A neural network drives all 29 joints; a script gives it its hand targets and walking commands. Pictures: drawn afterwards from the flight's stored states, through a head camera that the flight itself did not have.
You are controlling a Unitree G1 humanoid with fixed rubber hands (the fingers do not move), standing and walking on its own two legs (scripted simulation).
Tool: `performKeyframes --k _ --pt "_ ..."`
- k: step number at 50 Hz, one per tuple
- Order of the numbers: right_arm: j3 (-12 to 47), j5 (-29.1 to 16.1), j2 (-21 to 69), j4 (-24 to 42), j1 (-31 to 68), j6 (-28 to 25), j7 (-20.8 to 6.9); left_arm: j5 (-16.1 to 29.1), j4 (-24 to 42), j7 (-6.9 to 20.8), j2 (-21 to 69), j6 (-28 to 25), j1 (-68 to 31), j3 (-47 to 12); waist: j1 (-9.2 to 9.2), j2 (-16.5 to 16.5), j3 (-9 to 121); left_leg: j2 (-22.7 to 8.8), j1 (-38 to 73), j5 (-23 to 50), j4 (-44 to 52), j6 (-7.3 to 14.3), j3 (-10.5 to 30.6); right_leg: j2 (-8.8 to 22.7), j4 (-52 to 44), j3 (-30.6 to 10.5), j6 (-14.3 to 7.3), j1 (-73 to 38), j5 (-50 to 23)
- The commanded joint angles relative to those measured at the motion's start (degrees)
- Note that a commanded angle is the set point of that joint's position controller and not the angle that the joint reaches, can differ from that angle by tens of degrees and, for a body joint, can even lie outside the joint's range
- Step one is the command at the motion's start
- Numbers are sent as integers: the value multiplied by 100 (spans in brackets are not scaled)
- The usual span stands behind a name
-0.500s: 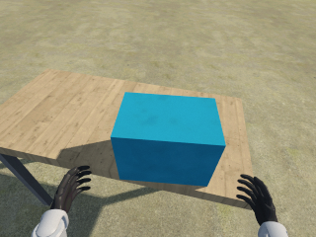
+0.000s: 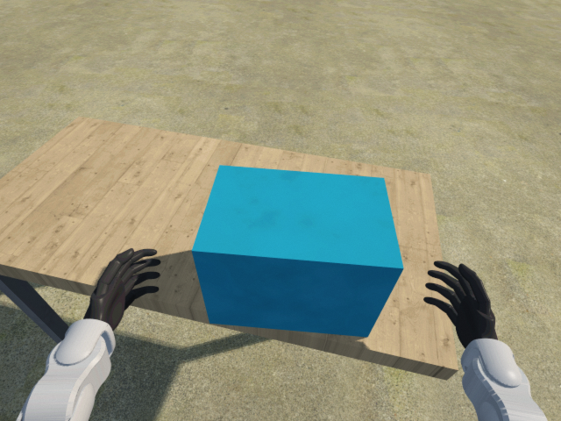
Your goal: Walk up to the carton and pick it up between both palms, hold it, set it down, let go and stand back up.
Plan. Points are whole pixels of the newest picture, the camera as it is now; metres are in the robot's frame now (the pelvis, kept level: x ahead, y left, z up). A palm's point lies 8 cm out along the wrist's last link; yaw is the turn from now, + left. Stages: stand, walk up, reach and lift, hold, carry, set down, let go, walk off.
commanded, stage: reach and lift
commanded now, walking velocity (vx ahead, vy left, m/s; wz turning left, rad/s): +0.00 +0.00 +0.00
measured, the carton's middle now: (294, 252) +0.38 -0.01 +0.01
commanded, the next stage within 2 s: none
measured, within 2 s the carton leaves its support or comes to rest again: neither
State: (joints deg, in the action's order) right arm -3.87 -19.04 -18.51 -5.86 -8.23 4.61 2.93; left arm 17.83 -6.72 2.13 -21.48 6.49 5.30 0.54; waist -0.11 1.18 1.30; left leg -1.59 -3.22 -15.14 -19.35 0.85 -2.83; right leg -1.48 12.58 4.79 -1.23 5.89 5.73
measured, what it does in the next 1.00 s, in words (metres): stands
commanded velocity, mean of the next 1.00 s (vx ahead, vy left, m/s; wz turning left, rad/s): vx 0.00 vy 0.00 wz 0.00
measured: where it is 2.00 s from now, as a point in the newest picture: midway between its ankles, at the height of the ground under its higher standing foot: outside the picture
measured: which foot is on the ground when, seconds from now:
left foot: down 0.00-1.00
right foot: down 0.00-1.00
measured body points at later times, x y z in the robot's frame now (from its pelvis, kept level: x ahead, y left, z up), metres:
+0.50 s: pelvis -0.01 +0.00 +0.00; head +0.00 +0.01 +0.45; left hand +0.35 +0.24 +0.10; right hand +0.32 -0.26 +0.10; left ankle -0.05 +0.10 -0.75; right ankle +0.01 -0.11 -0.75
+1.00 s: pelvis -0.01 +0.00 +0.00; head +0.01 +0.00 +0.45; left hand +0.42 +0.23 +0.16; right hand +0.40 -0.26 +0.14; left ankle -0.05 +0.10 -0.75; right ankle +0.01 -0.11 -0.75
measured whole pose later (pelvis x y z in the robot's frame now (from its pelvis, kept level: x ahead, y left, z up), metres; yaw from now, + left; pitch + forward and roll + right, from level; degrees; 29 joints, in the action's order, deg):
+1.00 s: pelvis -0.01 +0.00 +0.00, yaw +0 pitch +6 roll -1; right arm -3.9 -19.6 -24.4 -36.2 39.7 19.8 1.8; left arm 17.5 -33.7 2.1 -25.1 23.4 -41.8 5.1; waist 2.5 1.1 4.8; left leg -0.9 -12.8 -12.9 -19.5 1.1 -2.3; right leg -0.8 12.0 5.2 -1.3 14.9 3.3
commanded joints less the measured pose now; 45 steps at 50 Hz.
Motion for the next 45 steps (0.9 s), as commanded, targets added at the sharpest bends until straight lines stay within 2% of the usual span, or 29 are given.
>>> performKeyframes --k 1,10,21,22,23,24,25,27,28,31,34,36,37,38,40,42,44,45 --pt "-305 -72 -804 887 752 123 83 -54 847 97 -772 330 -900 571 66 24 661 -168 -1526 1939 554 -109 368 276 177 -893 -331 -2039 -1773" --pt "-501 -130 -1031 933 1810 489 6 38 939 35 -840 773 -1890 665 94 111 807 -167 -1426 1665 555 -158 393 189 137 -791 -343 -1781 -1459" --pt "-489 -210 -1290 170 3169 740 48 21 496 -1 -956 1242 -3106 826 182 13 1457 -92 -1328 1956 473 -109 353 135 230 -783 -303 -1880 -1855" --pt "-432 -131 -1231 -29 4537 849 11 125 140 13 -1101 1277 -4417 946 155 2 1509 -107 -1580 1668 510 -46 425 174 279 -785 -291 -1599 -1455" --pt "-473 -92 -1325 -271 4754 937 -39 80 -147 -38 -1081 1341 -4525 951 177 52 1451 -144 -1603 1368 546 -31 412 190 312 -785 -304 -1491 -1178" --pt "-495 -59 -1391 -400 5001 980 -67 118 -249 -72 -1151 1384 -4698 966 124 -46 1523 -129 -1640 1269 552 7 385 183 307 -779 -282 -1502 -1101" --pt "-494 -71 -1377 -466 5292 1000 -81 164 -335 -101 -1168 1387 -4988 919 144 -120 1726 -124 -1668 1272 536 37 408 175 354 -792 -276 -1569 -1173" --pt "-434 -156 -1440 -764 5127 1030 -63 114 -306 -103 -1058 1403 -4922 878 183 52 2225 -76 -1378 1956 371 14 404 154 440 -821 -301 -1805 -1846" --pt "-381 -219 -1464 -1007 5113 1071 -55 85 -532 -61 -1064 1462 -4913 858 211 73 2317 -40 -1250 2212 323 -14 413 144 409 -841 -307 -1832 -2084" --pt "-237 -199 -1462 -1756 5136 1240 -33 -170 -1239 81 -994 1708 -4897 992 211 106 2052 -35 -1285 2379 339 -77 469 132 285 -830 -349 -1842 -2149" --pt "-296 -106 -1438 -1650 5389 1251 11 -263 -1162 147 -1015 1790 -5140 1029 283 -72 2070 11 -1263 2431 371 -57 489 96 250 -819 -342 -1889 -2211" --pt "-330 1 -1431 -1467 5762 1238 22 -241 -1192 148 -1132 1667 -5482 1024 267 -126 2247 70 -1319 2287 392 -27 472 106 280 -801 -313 -1815 -2175" --pt "-372 -4 -1507 -1456 5991 1231 7 -192 -1073 121 -1180 1601 -5756 968 276 -41 2298 54 -1300 2209 404 -45 464 71 300 -740 -321 -1704 -2018" --pt "-375 44 -1487 -1485 6181 1228 -23 -175 -1213 96 -1241 1530 -5921 942 207 12 2309 65 -1385 2066 414 -40 441 88 296 -740 -314 -1649 -1877" --pt "-382 28 -1546 -1544 6549 1225 -89 10 -1320 17 -1203 1456 -6288 767 287 121 2661 42 -1292 2066 337 -82 450 51 359 -654 -337 -1597 -1804" --pt "-417 -9 -1591 -1649 6637 1243 -119 77 -1192 -35 -1208 1401 -6471 629 359 258 2896 47 -1155 2299 234 -113 448 38 394 -650 -342 -1484 -1999" --pt "-330 -82 -1546 -2074 6553 1316 -121 -26 -1451 -28 -1258 1507 -6475 706 335 310 2862 56 -1088 2578 153 -118 450 61 386 -682 -345 -1467 -2273" --pt "-324 -54 -1607 -2105 6813 1339 -117 7 -1543 -19 -1346 1545 -6689 739 305 193 2894 70 -1179 2486 173 -110 456 61 391 -656 -318 -1483 -2246"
